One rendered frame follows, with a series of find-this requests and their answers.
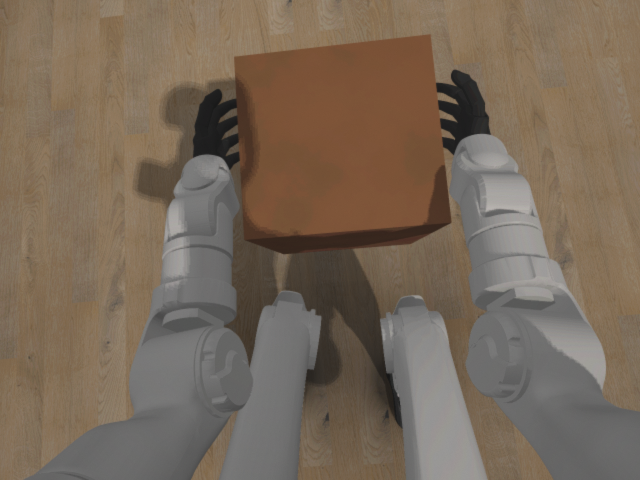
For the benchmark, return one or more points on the robot right forearm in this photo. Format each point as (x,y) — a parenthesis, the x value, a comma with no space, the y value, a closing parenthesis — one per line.
(509,258)

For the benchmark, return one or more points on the right robot thigh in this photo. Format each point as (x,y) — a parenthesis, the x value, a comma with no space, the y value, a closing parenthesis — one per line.
(439,441)

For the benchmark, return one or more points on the robot left hand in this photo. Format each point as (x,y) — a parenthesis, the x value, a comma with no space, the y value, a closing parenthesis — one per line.
(209,132)

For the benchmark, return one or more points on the right robot upper arm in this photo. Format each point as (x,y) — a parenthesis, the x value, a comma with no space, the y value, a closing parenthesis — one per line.
(546,370)

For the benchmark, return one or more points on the robot right shin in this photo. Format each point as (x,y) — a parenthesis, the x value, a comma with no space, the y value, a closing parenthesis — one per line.
(435,317)

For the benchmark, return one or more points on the robot left forearm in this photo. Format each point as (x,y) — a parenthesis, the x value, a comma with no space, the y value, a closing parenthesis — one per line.
(196,281)

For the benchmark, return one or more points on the carton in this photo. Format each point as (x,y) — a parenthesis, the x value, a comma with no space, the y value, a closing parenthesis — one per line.
(341,146)

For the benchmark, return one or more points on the left robot upper arm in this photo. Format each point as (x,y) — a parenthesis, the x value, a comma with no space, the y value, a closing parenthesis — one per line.
(184,388)

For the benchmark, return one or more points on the robot right hand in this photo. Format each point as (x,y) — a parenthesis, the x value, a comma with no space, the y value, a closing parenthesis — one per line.
(470,113)

